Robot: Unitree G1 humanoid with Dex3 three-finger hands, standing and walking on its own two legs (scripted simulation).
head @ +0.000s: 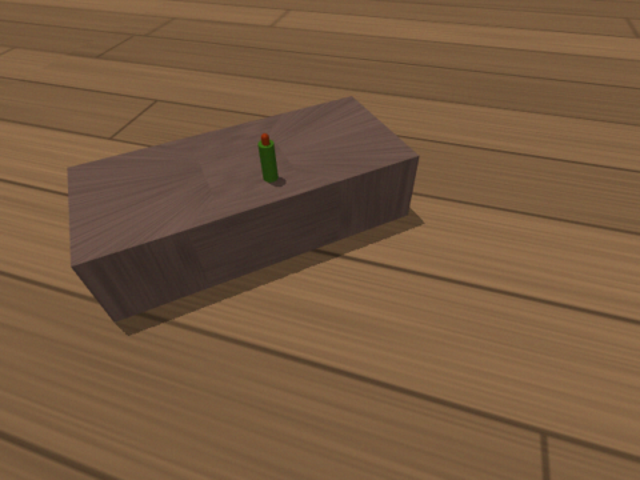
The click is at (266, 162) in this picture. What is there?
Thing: necked bottle
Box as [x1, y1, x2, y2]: [258, 133, 277, 181]
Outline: 264,133 261,135 261,140 258,142 263,178 266,181 273,181 277,178 273,142 268,138 267,134
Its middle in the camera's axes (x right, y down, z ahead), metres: -0.20 -0.30 +1.43
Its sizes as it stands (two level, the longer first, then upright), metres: 0.057 0.057 0.192
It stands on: a support 0.33 m high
